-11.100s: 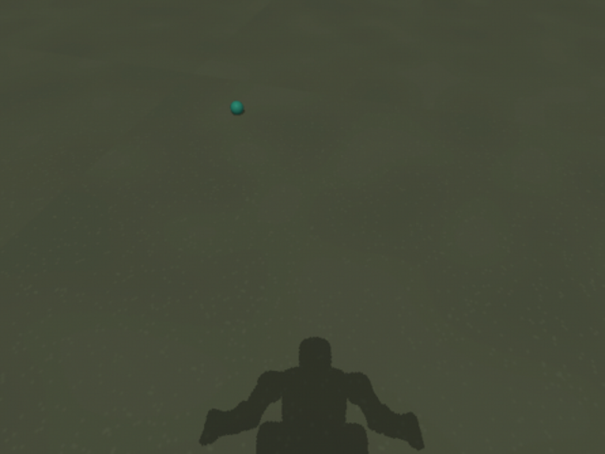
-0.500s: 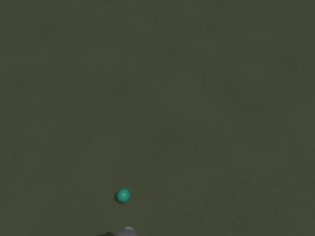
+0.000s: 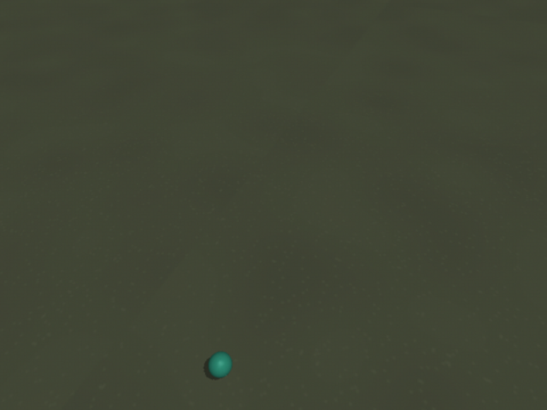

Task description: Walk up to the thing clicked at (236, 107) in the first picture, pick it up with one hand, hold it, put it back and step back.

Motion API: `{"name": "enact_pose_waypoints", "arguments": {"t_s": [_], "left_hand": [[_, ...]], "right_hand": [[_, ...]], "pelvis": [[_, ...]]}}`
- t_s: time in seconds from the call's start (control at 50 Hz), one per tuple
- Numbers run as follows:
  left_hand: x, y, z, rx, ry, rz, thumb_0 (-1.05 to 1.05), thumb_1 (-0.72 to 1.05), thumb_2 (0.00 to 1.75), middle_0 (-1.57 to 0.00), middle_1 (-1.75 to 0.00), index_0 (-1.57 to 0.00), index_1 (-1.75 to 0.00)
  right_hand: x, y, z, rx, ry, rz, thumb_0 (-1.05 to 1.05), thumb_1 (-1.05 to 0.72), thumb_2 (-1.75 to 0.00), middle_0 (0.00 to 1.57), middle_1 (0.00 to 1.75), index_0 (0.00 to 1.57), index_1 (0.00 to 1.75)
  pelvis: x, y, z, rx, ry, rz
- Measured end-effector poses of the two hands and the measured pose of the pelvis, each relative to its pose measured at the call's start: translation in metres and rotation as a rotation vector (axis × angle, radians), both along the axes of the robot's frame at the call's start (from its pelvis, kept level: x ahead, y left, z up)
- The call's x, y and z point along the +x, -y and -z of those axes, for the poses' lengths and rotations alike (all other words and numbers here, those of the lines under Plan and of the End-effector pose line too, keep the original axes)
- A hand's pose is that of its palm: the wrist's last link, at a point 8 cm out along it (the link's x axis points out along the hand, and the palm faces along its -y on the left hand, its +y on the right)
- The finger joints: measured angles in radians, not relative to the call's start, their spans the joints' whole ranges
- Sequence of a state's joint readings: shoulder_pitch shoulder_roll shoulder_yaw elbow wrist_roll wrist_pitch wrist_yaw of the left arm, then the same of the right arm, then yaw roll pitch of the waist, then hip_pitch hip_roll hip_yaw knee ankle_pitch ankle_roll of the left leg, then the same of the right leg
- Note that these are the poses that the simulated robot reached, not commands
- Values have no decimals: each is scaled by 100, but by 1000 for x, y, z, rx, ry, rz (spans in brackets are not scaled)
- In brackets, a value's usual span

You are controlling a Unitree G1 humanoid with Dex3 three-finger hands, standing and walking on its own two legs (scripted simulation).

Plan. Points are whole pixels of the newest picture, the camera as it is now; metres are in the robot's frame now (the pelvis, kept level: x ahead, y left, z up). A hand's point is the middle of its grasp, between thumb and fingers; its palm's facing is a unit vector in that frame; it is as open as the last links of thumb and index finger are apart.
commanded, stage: walk up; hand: left
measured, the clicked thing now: (220, 364) +0.44 +0.21 -0.73
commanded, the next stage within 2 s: stand in 1.12 s
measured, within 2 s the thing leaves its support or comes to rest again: neither
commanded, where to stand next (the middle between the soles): +0.06 +0.01 m, yaw -2 degrees
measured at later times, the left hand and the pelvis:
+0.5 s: hand out of the picture +0.08 +0.28 -0.15, palm faces -0.04 -0.93 -0.37, open 7.4 cm; pelvis +0.01 +0.02 +0.01, yaw -1 degrees
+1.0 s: hand out of the picture +0.11 +0.27 -0.14, palm faces -0.05 -0.92 -0.38, open 7.4 cm; pelvis +0.01 +0.01 +0.01, yaw -1 degrees
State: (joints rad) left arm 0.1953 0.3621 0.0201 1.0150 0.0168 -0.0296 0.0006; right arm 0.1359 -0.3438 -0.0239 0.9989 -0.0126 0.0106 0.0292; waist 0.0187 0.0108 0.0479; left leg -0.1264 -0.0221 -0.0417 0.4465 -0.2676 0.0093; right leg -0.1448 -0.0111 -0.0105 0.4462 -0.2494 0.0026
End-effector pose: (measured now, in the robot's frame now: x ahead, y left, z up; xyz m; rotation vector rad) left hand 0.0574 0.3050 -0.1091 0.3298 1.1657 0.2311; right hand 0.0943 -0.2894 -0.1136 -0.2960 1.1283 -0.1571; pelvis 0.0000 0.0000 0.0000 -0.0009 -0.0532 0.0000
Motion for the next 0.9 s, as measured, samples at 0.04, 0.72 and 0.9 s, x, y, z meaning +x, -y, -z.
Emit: {"name": "enact_pose_waypoints", "arguments": {"t_s": [0.04,0.72,0.9], "left_hand": [[1,-4,-2,4,5,-1,1,90,90,-20,-30,-20,-30],[36,-12,-3,6,-29,54,0,90,90,-20,-30,-20,-30],[44,-10,-6,12,-7,59,0,90,90,-20,-30,-20,-30]], "right_hand": [[5,-2,-3,-2,16,-3,1,-91,-89,20,30,21,30],[-25,-8,2,-6,-89,90,1,-91,-89,20,29,21,30],[-21,-3,1,-9,-73,89,1,-91,-89,20,29,21,30]], "pelvis": [[1,-3,-1,-1,0,2],[10,-17,-6,3,-11,22],[10,-15,-6,4,-7,22]]}}
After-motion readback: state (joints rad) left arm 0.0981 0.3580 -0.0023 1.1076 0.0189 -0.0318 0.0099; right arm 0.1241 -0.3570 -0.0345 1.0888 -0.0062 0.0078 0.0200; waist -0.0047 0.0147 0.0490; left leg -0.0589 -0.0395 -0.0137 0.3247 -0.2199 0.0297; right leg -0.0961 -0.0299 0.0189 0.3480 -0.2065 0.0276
